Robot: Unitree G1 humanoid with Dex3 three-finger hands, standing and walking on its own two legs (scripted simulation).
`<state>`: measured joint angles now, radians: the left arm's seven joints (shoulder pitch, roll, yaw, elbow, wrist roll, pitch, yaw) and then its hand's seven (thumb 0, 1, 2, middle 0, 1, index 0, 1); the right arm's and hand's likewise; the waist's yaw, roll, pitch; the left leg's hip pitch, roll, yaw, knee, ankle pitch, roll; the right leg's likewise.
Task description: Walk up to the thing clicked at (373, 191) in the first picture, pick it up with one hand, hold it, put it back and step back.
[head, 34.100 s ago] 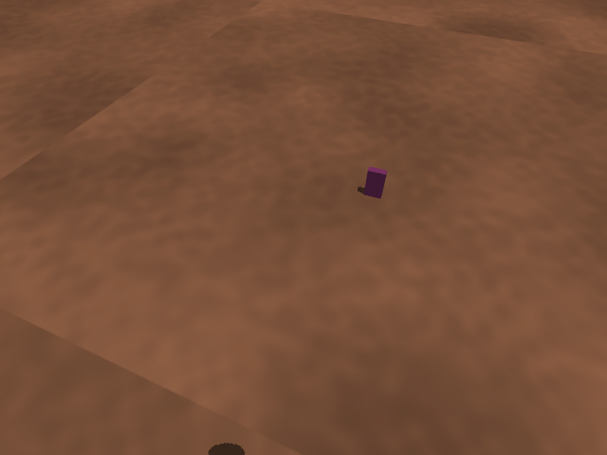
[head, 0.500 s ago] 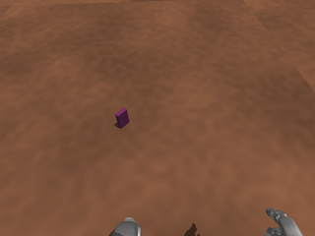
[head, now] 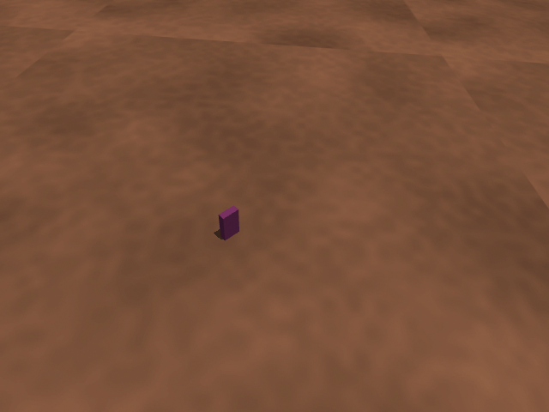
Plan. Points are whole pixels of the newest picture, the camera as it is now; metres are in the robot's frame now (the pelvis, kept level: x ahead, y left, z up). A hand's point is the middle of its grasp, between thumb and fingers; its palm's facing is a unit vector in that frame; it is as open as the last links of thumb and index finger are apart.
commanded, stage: step back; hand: left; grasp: from the side
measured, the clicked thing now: (229, 223) +1.06 +0.13 -0.69
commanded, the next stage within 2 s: stand in 0.60 s
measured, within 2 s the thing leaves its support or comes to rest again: neither
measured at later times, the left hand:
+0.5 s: hand out of the picture +0.14 +0.27 -0.16, palm faces +0.03 -0.91 -0.40, open 7.4 cm
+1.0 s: hand out of the picture +0.15 +0.23 -0.15, palm faces -0.01 -0.95 -0.32, open 7.4 cm
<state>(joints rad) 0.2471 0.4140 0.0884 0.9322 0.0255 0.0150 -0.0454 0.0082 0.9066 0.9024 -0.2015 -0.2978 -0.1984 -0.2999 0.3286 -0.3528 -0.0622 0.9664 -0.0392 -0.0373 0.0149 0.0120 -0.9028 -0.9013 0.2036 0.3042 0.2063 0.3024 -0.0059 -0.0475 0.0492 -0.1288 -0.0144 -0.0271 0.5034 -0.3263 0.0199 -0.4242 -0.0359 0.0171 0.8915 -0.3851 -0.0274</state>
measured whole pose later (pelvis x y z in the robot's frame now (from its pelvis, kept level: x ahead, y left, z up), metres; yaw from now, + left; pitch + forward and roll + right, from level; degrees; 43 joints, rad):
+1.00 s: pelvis +0.06 -0.01 +0.01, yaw +0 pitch -3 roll +0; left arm 0.08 0.35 -0.01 1.13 0.00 -0.03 -0.02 0.01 0.91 0.90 -0.20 -0.30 -0.20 -0.30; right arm 0.05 -0.34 -0.02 1.11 0.00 -0.02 0.01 0.01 -0.90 -0.90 0.20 0.30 0.20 0.30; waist 0.01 -0.01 0.07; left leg -0.10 0.03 0.01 0.37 -0.22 -0.02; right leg -0.15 -0.03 -0.02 0.38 -0.18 0.02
